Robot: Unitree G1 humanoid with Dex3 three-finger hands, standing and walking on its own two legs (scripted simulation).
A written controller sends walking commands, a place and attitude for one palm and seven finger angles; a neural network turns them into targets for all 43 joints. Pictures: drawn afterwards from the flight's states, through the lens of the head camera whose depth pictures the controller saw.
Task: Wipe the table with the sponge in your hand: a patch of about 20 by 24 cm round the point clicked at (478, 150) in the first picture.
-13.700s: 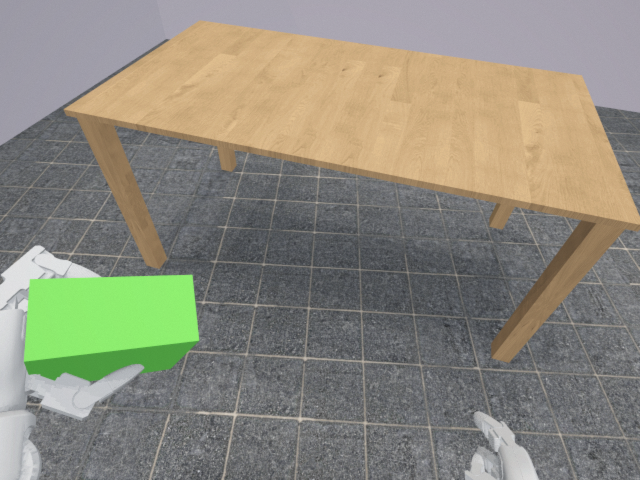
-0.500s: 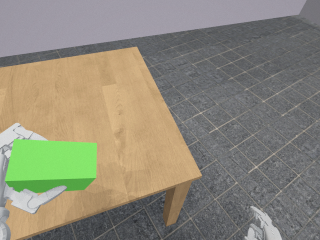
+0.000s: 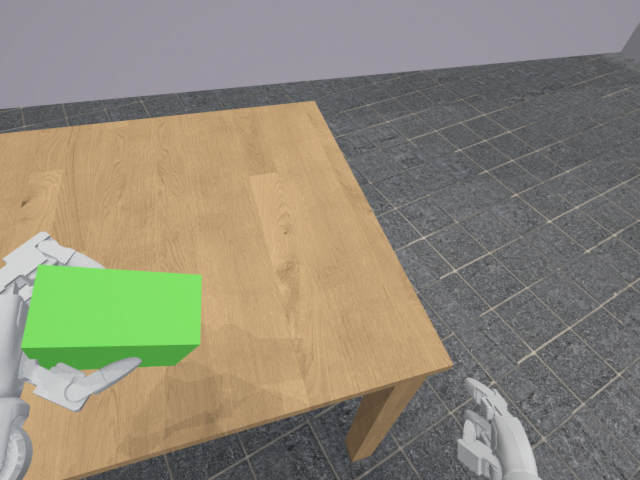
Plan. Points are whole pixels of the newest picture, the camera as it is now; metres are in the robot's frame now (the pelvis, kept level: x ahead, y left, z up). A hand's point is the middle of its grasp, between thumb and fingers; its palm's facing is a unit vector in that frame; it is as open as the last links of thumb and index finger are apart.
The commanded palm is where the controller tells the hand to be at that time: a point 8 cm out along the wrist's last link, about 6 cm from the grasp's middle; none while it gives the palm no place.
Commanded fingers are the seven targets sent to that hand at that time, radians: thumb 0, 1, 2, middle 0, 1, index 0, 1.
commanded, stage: come to a stop and stand still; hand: left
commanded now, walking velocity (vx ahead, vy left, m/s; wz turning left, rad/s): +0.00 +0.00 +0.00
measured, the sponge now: (142, 324) +0.23 +0.20 +0.13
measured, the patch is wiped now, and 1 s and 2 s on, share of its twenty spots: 0.00 0.00 0.00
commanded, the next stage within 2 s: look again from close up in 0.34 s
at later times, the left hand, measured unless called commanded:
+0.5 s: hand (62, 290) +0.23 +0.26 +0.17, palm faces +0.33 -0.78 -0.53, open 10.5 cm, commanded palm +0.16 +0.28 +0.17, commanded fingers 0.00 0.10 1.30 -1.20 -1.60 -1.20 -1.60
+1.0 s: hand (130, 254) +0.28 +0.22 +0.17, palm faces +0.29 -0.86 -0.41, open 10.5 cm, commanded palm +0.21 +0.26 +0.17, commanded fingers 0.00 0.10 1.30 -1.20 -1.60 -1.20 -1.60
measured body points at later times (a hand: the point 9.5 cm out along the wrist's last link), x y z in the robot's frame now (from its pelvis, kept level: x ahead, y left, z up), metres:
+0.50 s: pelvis -0.01 +0.00 +0.00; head +0.02 +0.02 +0.44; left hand +0.21 +0.30 +0.20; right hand +0.16 -0.22 -0.08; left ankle +0.02 +0.07 -0.74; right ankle +0.03 -0.13 -0.74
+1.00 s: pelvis +0.03 -0.01 +0.00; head +0.08 +0.02 +0.44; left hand +0.25 +0.27 +0.19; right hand +0.19 -0.26 -0.07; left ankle +0.02 +0.07 -0.74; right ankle +0.03 -0.13 -0.74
